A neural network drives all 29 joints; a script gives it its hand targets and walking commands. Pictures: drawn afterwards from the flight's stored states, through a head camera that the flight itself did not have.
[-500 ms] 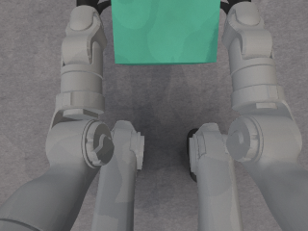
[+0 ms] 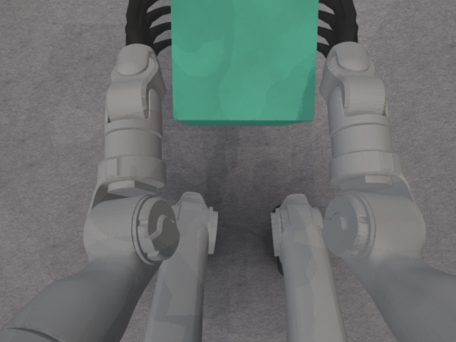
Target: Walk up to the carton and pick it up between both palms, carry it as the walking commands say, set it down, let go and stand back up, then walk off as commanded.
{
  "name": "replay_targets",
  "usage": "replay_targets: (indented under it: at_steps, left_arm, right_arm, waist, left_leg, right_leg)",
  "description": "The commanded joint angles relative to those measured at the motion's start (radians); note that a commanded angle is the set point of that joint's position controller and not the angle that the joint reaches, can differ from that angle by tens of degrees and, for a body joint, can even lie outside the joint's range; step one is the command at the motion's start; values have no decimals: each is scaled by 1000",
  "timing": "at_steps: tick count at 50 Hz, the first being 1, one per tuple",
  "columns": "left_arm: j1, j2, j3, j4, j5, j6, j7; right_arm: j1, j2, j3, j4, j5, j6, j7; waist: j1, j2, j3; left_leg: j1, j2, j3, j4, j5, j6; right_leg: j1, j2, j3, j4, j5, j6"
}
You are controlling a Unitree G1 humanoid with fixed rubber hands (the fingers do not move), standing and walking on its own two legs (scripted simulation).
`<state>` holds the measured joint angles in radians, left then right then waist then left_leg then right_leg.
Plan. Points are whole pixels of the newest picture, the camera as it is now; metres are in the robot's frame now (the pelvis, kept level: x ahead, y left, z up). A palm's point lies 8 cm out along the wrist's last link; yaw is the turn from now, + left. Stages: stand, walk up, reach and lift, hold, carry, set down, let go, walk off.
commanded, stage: reach and lift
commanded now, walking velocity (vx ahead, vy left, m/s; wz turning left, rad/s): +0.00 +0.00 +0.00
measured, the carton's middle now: (239, 51) +0.55 +0.01 -0.16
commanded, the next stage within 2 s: none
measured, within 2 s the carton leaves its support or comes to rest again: neither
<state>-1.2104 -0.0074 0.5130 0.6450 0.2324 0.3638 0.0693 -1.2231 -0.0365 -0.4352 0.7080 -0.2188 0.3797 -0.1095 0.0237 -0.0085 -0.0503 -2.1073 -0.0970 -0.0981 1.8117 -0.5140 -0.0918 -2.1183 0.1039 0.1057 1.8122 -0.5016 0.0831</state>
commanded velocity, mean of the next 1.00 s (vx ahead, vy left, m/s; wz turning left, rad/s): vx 0.00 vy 0.00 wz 0.00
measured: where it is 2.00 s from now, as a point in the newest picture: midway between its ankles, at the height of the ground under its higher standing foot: (238, 252)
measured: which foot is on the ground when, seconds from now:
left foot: down 0.00-1.00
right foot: down 0.00-1.00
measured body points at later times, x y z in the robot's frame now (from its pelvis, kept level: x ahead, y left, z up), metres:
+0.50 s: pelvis +0.01 +0.00 +0.05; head +0.28 +0.00 +0.41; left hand +0.52 +0.15 -0.01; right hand +0.52 -0.13 -0.02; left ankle +0.11 +0.14 -0.44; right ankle +0.11 -0.14 -0.44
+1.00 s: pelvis +0.03 +0.00 +0.12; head +0.25 +0.00 +0.50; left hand +0.50 +0.15 +0.07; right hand +0.50 -0.13 +0.06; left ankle +0.11 +0.14 -0.44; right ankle +0.11 -0.14 -0.44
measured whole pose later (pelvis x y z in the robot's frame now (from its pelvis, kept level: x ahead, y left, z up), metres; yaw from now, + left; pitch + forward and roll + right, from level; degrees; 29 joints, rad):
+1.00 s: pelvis +0.03 +0.00 +0.12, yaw +0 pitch +40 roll +0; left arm -0.91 -0.13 0.52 0.60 0.29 0.36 0.09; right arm -0.93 0.08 -0.46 0.66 -0.29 0.38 -0.09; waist 0.02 0.00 -0.20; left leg -1.67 -0.10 -0.12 1.44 -0.47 -0.07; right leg -1.67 0.10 0.13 1.43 -0.46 0.07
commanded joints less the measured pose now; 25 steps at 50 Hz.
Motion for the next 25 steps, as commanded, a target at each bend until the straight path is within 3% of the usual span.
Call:
replay_targets:
  at_steps: [1, 25]
  left_arm:
    - [-590, -985, -527, 90, -165, 15, -302]
    - [-455, -1063, -500, 128, -125, 24, -306]
  right_arm:
    - [-660, 1005, 498, -10, 172, -32, 315]
    - [-528, 1070, 475, 12, 131, -23, 331]
  waist:
    - [15, -25, -1170]
    - [7, -18, -1104]
  left_leg:
    - [622, -69, 215, -175, 272, 39]
    - [750, -78, 192, -340, 250, 43]
  right_leg:
    - [659, 65, -213, -170, 252, -37]
    - [771, 70, -195, -343, 223, -35]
